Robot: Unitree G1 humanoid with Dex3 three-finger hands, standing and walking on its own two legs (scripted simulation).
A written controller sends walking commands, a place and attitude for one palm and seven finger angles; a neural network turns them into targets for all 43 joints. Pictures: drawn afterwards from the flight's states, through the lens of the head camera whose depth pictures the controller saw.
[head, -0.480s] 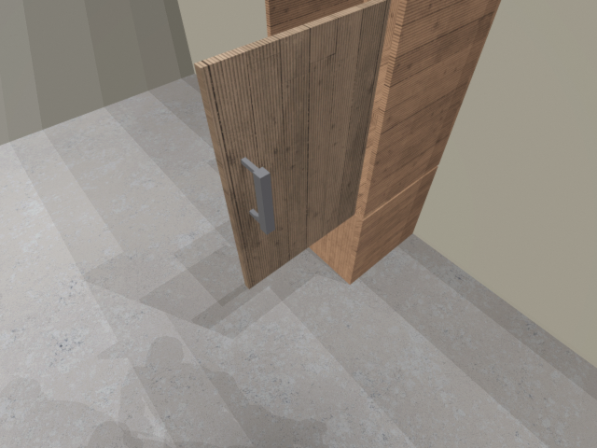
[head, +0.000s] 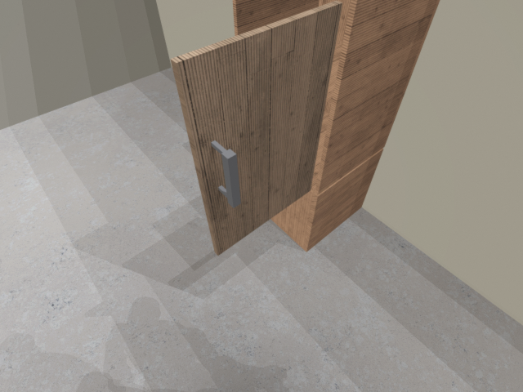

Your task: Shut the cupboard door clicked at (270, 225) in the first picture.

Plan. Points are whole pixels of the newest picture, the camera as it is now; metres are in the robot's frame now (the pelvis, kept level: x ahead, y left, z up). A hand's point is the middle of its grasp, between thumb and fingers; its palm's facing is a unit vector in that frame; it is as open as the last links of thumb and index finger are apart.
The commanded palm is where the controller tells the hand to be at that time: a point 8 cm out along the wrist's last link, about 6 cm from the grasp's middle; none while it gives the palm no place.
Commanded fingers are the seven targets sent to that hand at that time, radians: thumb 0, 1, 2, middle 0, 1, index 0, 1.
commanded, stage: look at it before walking up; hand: left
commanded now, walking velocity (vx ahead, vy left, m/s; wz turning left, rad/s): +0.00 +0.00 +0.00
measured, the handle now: (225, 175) +0.54 +0.11 -0.02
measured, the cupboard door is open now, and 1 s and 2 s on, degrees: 90 90 90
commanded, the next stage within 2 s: walk to a spot facing it in 0.36 s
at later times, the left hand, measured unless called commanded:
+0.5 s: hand out of the picture +0.04 +0.22 -0.17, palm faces +0.00 -0.96 -0.30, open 7.4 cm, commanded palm none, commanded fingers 0.00 0.90 0.90 -0.20 -0.30 -0.20 -0.30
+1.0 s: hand out of the picture +0.05 +0.17 -0.17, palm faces -0.15 -0.94 -0.29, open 7.3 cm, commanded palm none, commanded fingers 0.00 0.90 0.90 -0.20 -0.30 -0.20 -0.30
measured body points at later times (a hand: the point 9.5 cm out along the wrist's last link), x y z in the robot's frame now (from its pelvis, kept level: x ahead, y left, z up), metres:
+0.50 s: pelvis +0.00 +0.00 +0.00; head +0.02 -0.01 +0.45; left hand +0.04 +0.27 -0.14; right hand +0.05 -0.27 -0.15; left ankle +0.03 +0.12 -0.75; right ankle -0.06 -0.08 -0.75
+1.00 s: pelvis -0.03 -0.03 -0.02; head +0.01 -0.07 +0.43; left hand +0.06 +0.22 -0.15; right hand -0.03 -0.29 -0.18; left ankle -0.01 +0.12 -0.69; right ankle -0.06 -0.10 -0.75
